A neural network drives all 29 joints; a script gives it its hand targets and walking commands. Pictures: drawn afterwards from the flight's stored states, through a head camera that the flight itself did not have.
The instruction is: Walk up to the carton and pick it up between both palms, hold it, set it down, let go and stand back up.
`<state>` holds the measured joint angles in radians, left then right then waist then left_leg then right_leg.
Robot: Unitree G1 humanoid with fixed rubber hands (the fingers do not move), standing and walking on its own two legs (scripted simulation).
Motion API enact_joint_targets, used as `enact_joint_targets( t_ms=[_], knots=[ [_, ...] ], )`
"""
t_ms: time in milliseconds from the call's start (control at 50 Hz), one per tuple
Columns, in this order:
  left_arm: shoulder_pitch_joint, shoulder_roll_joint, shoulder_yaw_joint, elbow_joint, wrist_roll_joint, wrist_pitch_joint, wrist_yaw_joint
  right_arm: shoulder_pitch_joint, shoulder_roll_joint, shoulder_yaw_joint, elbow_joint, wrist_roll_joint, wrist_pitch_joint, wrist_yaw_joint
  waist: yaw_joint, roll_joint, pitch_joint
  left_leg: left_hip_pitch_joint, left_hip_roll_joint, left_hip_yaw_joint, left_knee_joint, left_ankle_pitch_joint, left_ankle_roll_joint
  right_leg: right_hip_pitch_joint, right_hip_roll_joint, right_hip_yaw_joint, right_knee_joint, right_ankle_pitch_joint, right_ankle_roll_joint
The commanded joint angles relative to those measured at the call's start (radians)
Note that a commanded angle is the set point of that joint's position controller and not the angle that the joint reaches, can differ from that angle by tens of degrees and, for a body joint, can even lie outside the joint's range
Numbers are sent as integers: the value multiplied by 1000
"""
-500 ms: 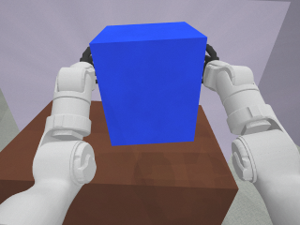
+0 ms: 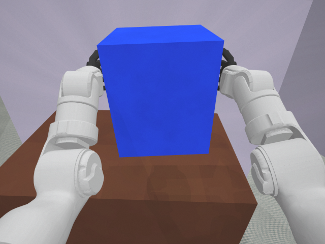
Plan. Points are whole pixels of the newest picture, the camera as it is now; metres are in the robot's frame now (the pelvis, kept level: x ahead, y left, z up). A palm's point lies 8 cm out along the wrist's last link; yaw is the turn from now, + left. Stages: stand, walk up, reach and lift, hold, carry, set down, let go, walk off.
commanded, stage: hold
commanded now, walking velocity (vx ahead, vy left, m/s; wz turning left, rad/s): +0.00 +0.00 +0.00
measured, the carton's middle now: (161, 88) +0.40 -0.01 +0.29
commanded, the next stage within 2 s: none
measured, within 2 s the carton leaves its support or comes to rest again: neither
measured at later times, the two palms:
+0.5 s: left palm (94, 78) +0.39 +0.15 +0.32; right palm (226, 75) +0.38 -0.15 +0.33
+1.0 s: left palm (93, 77) +0.39 +0.15 +0.32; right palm (225, 75) +0.38 -0.15 +0.33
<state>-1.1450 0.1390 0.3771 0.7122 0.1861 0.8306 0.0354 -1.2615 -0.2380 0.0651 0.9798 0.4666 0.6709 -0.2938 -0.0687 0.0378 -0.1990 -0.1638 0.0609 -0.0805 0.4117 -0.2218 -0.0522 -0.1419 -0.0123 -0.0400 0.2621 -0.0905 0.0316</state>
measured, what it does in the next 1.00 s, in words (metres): stands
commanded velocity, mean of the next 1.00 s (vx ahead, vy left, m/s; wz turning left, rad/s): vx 0.00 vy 0.00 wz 0.00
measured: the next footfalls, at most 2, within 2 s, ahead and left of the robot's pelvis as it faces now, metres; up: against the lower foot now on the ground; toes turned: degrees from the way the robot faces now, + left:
none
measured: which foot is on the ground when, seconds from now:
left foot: down 0.00-1.00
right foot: down 0.00-1.00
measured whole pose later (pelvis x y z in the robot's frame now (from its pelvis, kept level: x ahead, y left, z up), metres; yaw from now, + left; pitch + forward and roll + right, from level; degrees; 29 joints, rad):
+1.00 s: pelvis +0.00 +0.00 +0.00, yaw +0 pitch -1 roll -2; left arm -1.14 0.14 0.37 0.70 0.18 0.83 0.04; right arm -1.27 -0.23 0.03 0.98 0.46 0.67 -0.30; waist -0.08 0.03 -0.20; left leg -0.17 0.06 -0.09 0.42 -0.22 -0.05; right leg -0.14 -0.01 -0.04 0.26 -0.09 0.03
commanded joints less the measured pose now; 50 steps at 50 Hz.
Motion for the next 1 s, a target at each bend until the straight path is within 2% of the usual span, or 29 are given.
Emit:
enact_joint_targets(
  t_ms=[0, 20, 40, 60, 80, 100, 120, 140, 160, 180, 200, 220, 260, 280, 340, 360, 400, 420, 480, 520, 560, 600, 660, 740, 780, 840, 880, 920, 980],
  knots=[
    [-787, -622, -250, -147, -202, -88, -154, -816, 702, 36, -357, 136, -37, 140, -21, 0, -316, -58, -114, 42, -68, 166, -26, 251, 111, 36, 11, 89, -4],
    [-771, -598, -225, -124, -191, -86, -158, -806, 704, 35, -352, 134, -34, 137, -14, -23, -307, -64, -116, 41, -70, 161, -21, 260, 109, 33, 8, 97, 4],
    [-774, -607, -244, -167, -201, -90, -158, -820, 710, 57, -388, 141, -41, 136, -17, -20, -360, -55, -117, 41, -60, 186, -23, 291, 111, 35, 21, 124, 7],
    [-770, -620, -250, -162, -205, -87, -158, -796, 695, 46, -367, 149, -36, 133, -22, 13, -340, -61, -119, 44, -69, 185, -27, 293, 111, 35, 15, 127, 2],
    [-781, -621, -260, -175, -205, -88, -158, -807, 695, 45, -372, 152, -37, 132, -33, 18, -361, -45, -118, 38, -61, 197, -31, 287, 109, 37, 20, 133, 3],
    [-776, -625, -250, -158, -205, -85, -157, -830, 694, 50, -376, 152, -36, 134, -24, 15, -346, -51, -119, 39, -62, 191, -31, 276, 114, 31, 18, 115, -1],
    [-775, -619, -262, -192, -212, -92, -155, -815, 705, 64, -398, 156, -39, 135, -20, 10, -373, -48, -122, 43, -51, 225, -32, 288, 112, 33, 18, 140, 0],
    [-790, -616, -260, -186, -203, -92, -153, -804, 698, 51, -372, 152, -38, 135, -29, 24, -356, -52, -123, 41, -57, 202, -34, 271, 111, 38, 15, 122, 0],
    [-780, -633, -263, -175, -205, -90, -152, -829, 696, 53, -384, 157, -41, 137, -22, 43, -356, -60, -115, 35, -59, 209, -36, 271, 113, 36, 21, 125, -6],
    [-800, -639, -276, -204, -216, -94, -149, -827, 703, 53, -397, 159, -45, 139, -30, 43, -377, -46, -119, 37, -53, 221, -38, 269, 115, 32, 20, 124, -6],
    [-786, -642, -274, -207, -212, -92, -145, -823, 702, 66, -395, 163, -43, 139, -22, 38, -362, -46, -118, 35, -51, 243, -38, 275, 119, 32, 22, 141, -4],
    [-786, -637, -265, -189, -208, -90, -145, -806, 690, 47, -369, 153, -39, 141, -28, 30, -347, -45, -115, 36, -57, 215, -40, 265, 121, 30, 21, 116, -5],
    [-792, -633, -265, -184, -203, -92, -144, -807, 691, 48, -340, 148, -41, 149, -23, 40, -344, -57, -113, 33, -64, 195, -41, 264, 120, 26, 20, 93, -8],
    [-779, -617, -249, -155, -193, -90, -145, -802, 683, 39, -320, 140, -36, 151, -17, 26, -312, -71, -114, 37, -74, 173, -33, 256, 116, 30, 12, 76, -9],
    [-747, -627, -255, -173, -191, -84, -145, -800, 687, 66, -361, 156, -41, 146, -15, 16, -339, -48, -116, 38, -60, 238, -37, 296, 119, 34, 20, 145, -5],
    [-753, -628, -273, -229, -205, -89, -144, -798, 702, 82, -403, 171, -43, 142, -18, 10, -393, -24, -118, 36, -40, 309, -40, 318, 121, 34, 29, 207, -3],
    [-765, -626, -275, -266, -209, -84, -145, -813, 711, 96, -434, 199, -45, 135, -14, 23, -415, 10, -123, 35, -17, 345, -48, 309, 121, 35, 32, 232, 2],
    [-752, -612, -252, -206, -191, -76, -147, -813, 690, 82, -402, 188, -37, 135, -7, 21, -349, -7, -127, 43, -31, 296, -44, 280, 119, 29, 18, 177, 5],
    [-763, -610, -256, -217, -187, -77, -145, -786, 700, 66, -359, 165, -36, 145, -1, 6, -323, -46, -116, 38, -57, 218, -34, 269, 121, 30, 18, 114, -3],
    [-771, -633, -286, -236, -198, -75, -141, -785, 692, 69, -373, 162, -38, 147, -21, 36, -344, -33, -113, 34, -53, 238, -43, 274, 123, 32, 23, 136, -9],
    [-760, -623, -265, -185, -192, -75, -146, -775, 689, 45, -347, 144, -31, 146, -28, 23, -312, -59, -114, 40, -67, 184, -33, 266, 116, 34, 14, 99, -4],
    [-747, -624, -268, -201, -195, -76, -150, -787, 698, 69, -373, 155, -40, 143, -20, 13, -323, -47, -121, 42, -54, 248, -35, 282, 114, 35, 17, 161, -5],
    [-751, -598, -238, -192, -186, -82, -154, -826, 719, 84, -399, 160, -38, 136, 0, -25, -346, -43, -129, 49, -50, 235, -21, 296, 110, 38, 18, 164, 8],
    [-762, -621, -247, -176, -201, -79, -152, -839, 719, 76, -418, 166, -39, 137, 0, -14, -345, -56, -123, 40, -62, 210, -19, 286, 114, 39, 14, 132, 2],
    [-790, -641, -287, -238, -225, -85, -147, -837, 727, 79, -445, 176, -46, 136, -14, 15, -400, -28, -119, 37, -41, 251, -32, 282, 119, 35, 27, 159, -1],
    [-770, -643, -283, -225, -226, -82, -144, -840, 715, 76, -453, 173, -42, 135, -14, 6, -397, -30, -117, 36, -41, 246, -38, 289, 125, 31, 23, 149, 2],
    [-767, -606, -248, -174, -199, -82, -146, -808, 702, 58, -377, 150, -30, 137, -15, -8, -325, -53, -121, 41, -61, 182, -25, 268, 114, 34, 7, 107, 5],
    [-789, -602, -247, -174, -194, -84, -147, -796, 701, 46, -332, 141, -27, 144, -17, 9, -308, -74, -115, 41, -81, 149, -24, 265, 114, 35, 9, 82, 0],
    [-784, -621, -257, -168, -194, -83, -153, -815, 692, 42, -350, 140, -35, 145, -26, 32, -346, -67, -114, 37, -77, 161, -32, 280, 110, 36, 16, 103, -7]
  ],
)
